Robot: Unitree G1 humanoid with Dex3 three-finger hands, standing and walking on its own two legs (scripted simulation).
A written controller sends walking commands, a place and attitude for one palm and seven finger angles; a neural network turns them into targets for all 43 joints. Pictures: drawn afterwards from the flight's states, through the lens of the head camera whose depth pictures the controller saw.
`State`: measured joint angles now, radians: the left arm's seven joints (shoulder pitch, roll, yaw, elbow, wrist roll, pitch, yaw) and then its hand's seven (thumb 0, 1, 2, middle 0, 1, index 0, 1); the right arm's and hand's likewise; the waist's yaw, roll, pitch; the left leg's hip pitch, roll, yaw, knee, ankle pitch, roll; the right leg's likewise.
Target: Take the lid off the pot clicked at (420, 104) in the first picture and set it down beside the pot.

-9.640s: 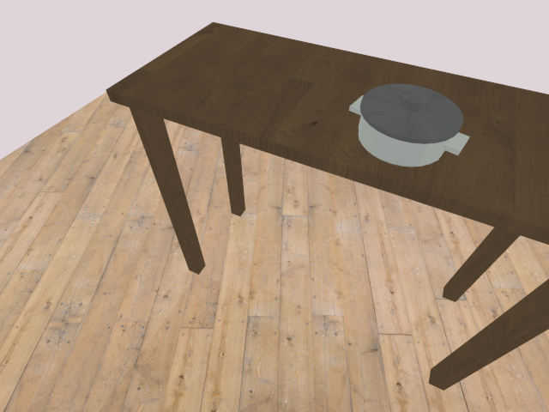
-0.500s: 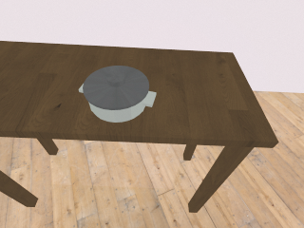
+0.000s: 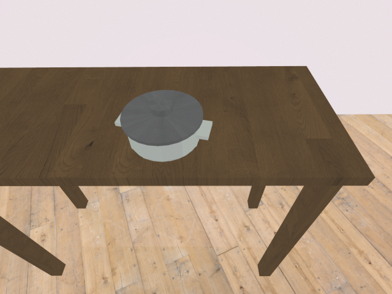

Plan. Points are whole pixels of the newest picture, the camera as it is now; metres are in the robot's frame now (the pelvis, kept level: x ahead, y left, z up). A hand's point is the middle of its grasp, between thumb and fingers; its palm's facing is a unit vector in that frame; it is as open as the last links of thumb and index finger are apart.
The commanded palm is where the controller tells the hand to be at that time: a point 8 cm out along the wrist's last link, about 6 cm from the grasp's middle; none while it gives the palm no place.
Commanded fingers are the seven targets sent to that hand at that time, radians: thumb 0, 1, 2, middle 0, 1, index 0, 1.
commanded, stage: come to a stop and stand still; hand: left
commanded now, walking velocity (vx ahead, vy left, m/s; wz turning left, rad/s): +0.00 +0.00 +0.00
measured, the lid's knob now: (161, 106) +0.45 +0.10 +0.16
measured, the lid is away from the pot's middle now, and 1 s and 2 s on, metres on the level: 0.00 0.00 0.00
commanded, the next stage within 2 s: look again from close up in 0.96 s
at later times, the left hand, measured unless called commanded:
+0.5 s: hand out of the picture +0.03 +0.17 -0.17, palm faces +0.02 -0.98 -0.19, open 7.4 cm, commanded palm none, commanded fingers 0.00 0.90 0.90 -0.20 -0.30 -0.20 -0.30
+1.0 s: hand out of the picture +0.04 +0.17 -0.17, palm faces +0.03 -0.98 -0.18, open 7.4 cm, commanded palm none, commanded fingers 0.00 0.90 0.90 -0.20 -0.30 -0.20 -0.30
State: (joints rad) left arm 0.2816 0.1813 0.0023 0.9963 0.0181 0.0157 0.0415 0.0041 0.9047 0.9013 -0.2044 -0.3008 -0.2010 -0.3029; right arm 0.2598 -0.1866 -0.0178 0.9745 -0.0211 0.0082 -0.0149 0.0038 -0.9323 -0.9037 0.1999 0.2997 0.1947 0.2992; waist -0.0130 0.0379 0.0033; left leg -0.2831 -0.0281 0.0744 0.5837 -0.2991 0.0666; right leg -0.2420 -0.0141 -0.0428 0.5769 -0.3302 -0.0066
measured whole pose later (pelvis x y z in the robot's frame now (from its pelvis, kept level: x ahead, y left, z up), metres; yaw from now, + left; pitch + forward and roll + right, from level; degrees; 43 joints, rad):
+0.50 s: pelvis +0.02 +0.00 +0.01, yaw +0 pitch +0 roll +0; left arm 0.27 0.17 -0.01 1.04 0.01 0.01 0.04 0.00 0.91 0.90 -0.20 -0.30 -0.20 -0.30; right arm 0.25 -0.17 0.00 1.04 -0.01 -0.02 -0.03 0.00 -0.92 -0.90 0.20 0.30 0.20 0.30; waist 0.01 -0.02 0.04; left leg -0.21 -0.04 0.08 0.49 -0.28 0.07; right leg -0.18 -0.03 -0.04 0.50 -0.32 0.01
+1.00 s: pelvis +0.03 -0.01 +0.01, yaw +0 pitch +0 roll +0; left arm 0.26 0.17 0.00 1.07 0.01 0.00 0.04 0.00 0.91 0.90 -0.20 -0.30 -0.20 -0.30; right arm 0.25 -0.15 0.00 1.10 -0.01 -0.02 -0.03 0.01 -0.93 -0.90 0.20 0.30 0.20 0.30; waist 0.00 -0.03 0.05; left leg -0.17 -0.04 0.06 0.46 -0.28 0.05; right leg -0.13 -0.01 -0.05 0.46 -0.32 0.00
